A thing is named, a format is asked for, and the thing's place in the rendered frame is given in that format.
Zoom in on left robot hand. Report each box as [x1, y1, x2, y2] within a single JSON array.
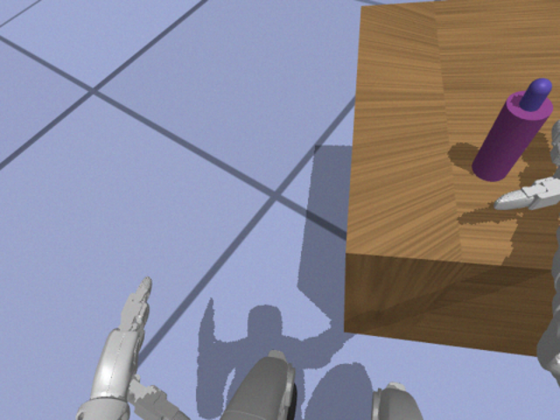
[[89, 276, 191, 420]]

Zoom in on right robot hand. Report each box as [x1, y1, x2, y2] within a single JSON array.
[[493, 119, 560, 210]]

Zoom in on bottle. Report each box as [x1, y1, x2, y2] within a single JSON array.
[[472, 78, 553, 182]]

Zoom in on left robot arm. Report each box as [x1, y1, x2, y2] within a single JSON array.
[[75, 397, 130, 420]]

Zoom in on right robot arm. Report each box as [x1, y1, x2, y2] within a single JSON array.
[[536, 213, 560, 388]]

